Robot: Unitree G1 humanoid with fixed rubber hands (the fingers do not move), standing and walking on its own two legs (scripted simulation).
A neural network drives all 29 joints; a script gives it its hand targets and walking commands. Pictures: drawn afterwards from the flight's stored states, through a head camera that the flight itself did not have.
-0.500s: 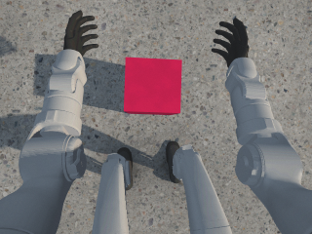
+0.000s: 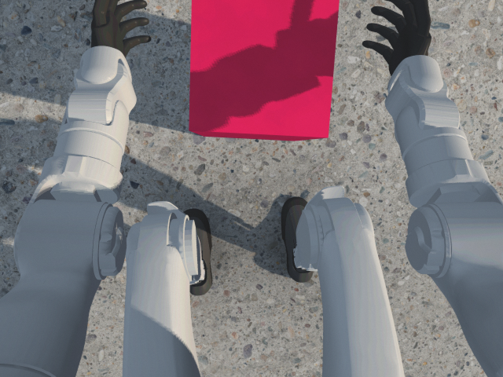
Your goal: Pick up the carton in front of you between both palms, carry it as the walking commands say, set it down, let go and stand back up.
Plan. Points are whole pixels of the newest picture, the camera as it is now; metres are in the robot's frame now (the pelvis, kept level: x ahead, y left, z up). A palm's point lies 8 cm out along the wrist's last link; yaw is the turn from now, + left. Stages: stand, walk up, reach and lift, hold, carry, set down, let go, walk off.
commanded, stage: reach and lift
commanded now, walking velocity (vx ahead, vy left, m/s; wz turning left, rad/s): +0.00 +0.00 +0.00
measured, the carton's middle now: (256, 82) +0.50 -0.04 -0.31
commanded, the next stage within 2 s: none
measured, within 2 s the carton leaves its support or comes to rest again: leaves its support in 1.14 s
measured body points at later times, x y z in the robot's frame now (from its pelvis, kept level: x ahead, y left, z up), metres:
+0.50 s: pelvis -0.01 -0.01 -0.08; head +0.36 -0.01 +0.18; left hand +0.55 +0.15 -0.26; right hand +0.51 -0.23 -0.25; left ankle +0.11 +0.12 -0.40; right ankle +0.12 -0.13 -0.40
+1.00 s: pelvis -0.01 +0.00 -0.07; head +0.35 +0.00 +0.20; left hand +0.55 +0.11 -0.24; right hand +0.52 -0.19 -0.23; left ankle +0.11 +0.12 -0.40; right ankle +0.12 -0.13 -0.40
